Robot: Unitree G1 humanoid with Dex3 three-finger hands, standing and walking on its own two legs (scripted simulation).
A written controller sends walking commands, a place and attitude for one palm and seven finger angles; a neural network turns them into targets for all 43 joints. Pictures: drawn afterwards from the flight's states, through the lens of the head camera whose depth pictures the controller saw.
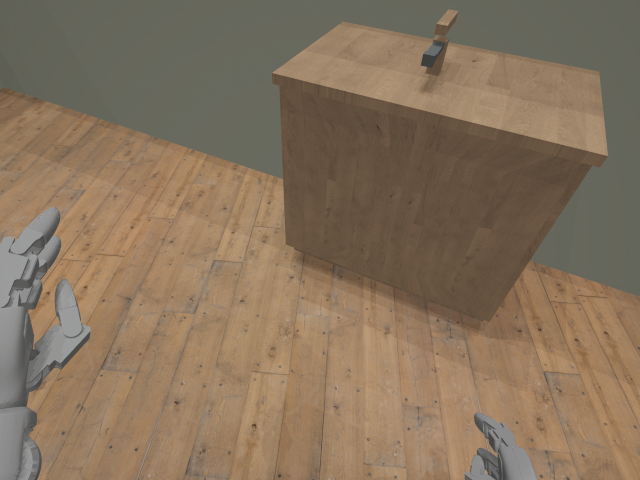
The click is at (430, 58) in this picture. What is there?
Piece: tap's lever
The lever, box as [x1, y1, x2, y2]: [421, 51, 436, 67]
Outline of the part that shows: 425,51 422,57 421,65 431,67 433,64 433,58 436,53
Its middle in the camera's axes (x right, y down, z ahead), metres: +0.27 -0.44 +0.95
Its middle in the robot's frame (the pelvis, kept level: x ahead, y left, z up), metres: +1.03 -0.20 +0.11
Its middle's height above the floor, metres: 0.88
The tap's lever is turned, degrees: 0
